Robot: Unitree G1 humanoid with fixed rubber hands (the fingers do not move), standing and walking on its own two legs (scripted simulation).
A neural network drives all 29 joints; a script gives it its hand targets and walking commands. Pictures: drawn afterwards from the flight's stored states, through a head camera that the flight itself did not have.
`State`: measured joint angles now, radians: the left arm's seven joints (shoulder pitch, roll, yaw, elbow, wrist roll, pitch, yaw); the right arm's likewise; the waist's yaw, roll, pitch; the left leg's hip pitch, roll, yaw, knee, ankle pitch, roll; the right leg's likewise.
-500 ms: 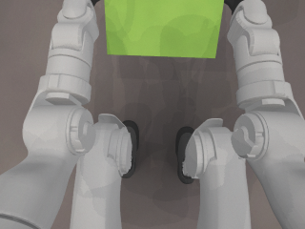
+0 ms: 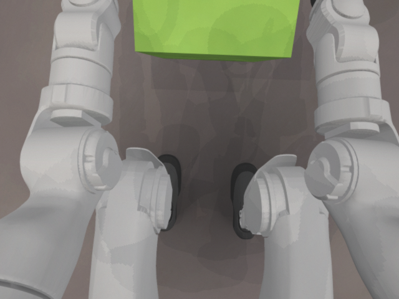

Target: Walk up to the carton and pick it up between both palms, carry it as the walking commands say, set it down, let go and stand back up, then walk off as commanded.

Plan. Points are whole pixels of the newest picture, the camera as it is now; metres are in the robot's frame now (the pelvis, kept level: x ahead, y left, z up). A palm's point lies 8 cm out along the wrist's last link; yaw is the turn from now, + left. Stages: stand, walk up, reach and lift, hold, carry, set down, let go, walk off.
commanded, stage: set down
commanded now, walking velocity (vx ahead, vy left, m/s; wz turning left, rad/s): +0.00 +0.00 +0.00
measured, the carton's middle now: out of the picture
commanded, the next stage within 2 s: none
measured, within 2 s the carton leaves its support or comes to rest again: neither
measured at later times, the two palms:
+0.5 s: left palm out of the picture +0.56 +0.17 -0.15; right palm out of the picture +0.57 -0.14 -0.15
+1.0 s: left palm out of the picture +0.57 +0.17 -0.15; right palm out of the picture +0.57 -0.14 -0.15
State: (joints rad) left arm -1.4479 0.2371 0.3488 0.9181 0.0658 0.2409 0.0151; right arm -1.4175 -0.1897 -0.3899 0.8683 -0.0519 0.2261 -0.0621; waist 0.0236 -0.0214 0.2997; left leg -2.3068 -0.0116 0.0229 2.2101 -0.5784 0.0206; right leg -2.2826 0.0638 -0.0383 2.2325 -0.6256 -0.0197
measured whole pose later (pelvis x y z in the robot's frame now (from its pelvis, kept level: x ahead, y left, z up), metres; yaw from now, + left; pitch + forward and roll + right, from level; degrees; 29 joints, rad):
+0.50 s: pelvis +0.01 +0.00 +0.00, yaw +0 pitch +41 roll +0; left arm -1.43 0.22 0.39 0.92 0.10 0.20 -0.02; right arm -1.40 -0.18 -0.43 0.86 -0.08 0.19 -0.03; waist 0.02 -0.02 0.27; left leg -2.32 -0.02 0.02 2.22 -0.61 0.02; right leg -2.30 0.07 -0.03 2.24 -0.66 -0.02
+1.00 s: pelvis +0.01 +0.00 +0.00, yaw +0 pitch +40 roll +0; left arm -1.44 0.24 0.38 0.95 0.09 0.15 -0.01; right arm -1.42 -0.19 -0.41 0.91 -0.08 0.14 -0.03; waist 0.02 -0.02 0.30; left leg -2.31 -0.02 0.02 2.24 -0.62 0.01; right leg -2.28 0.07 -0.03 2.26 -0.67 -0.02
